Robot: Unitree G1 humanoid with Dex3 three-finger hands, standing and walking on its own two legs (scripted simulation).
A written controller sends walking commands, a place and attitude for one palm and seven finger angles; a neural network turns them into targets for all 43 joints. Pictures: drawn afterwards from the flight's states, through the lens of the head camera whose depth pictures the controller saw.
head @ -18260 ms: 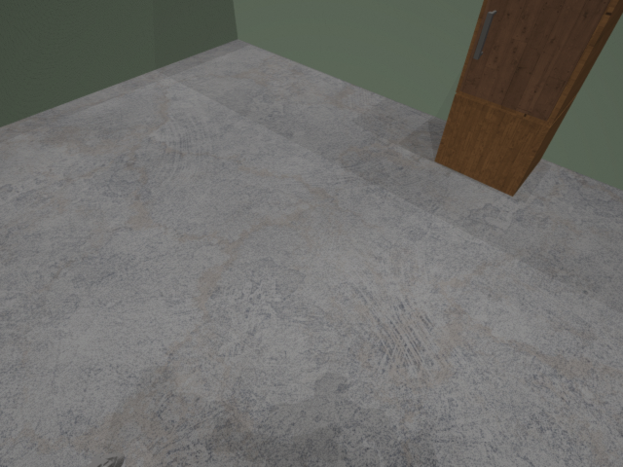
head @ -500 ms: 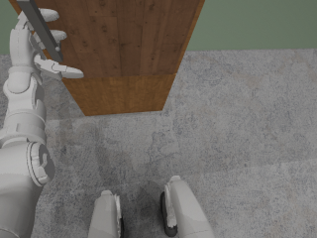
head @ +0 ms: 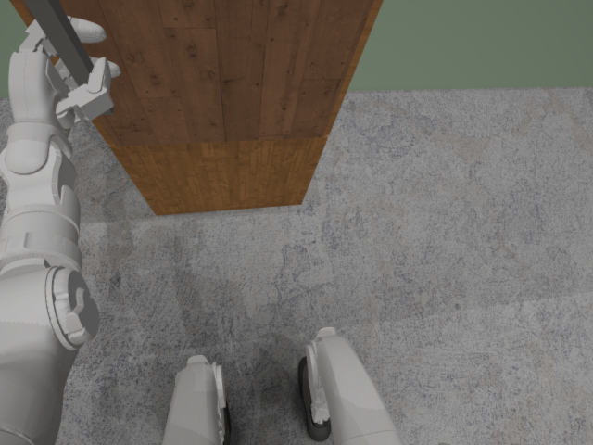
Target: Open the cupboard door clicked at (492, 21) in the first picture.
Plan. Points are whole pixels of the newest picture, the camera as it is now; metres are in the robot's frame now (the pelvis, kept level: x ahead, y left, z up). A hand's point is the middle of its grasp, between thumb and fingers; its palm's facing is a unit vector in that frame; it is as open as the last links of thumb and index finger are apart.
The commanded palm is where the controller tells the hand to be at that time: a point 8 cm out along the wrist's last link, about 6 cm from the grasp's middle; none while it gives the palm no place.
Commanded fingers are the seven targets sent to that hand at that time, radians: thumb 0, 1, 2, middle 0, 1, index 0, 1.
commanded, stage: close the thumb around the handle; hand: left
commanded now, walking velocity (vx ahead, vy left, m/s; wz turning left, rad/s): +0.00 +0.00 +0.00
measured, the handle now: (78, 48) +0.59 +0.20 +0.06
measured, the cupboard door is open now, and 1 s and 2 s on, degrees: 0 30 44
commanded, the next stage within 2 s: pull the door open along its arc in 0.08 s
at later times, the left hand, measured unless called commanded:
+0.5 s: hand (108, 112) +0.52 +0.17 +0.04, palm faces -0.01 -1.00 -0.02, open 5.6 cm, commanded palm +0.46 +0.21 +0.04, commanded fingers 0.00 0.90 0.90 -0.40 -1.35 -0.40 -1.35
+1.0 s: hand (179, 222) +0.38 +0.09 +0.04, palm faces +0.35 -0.94 +0.01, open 5.9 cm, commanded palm +0.31 +0.15 +0.04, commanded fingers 0.00 0.90 0.90 -0.40 -1.35 -0.40 -1.35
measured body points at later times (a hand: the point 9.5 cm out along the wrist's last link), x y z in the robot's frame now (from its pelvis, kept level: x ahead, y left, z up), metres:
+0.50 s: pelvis +0.01 +0.00 +0.01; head +0.19 +0.02 +0.43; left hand +0.51 +0.22 +0.04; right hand +0.03 -0.25 -0.10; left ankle +0.00 +0.12 -0.59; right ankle +0.06 -0.14 -0.59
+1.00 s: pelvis +0.03 -0.02 +0.03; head +0.15 -0.02 +0.46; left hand +0.35 +0.14 +0.05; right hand +0.21 -0.23 -0.09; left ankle +0.00 +0.12 -0.59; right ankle +0.06 -0.14 -0.59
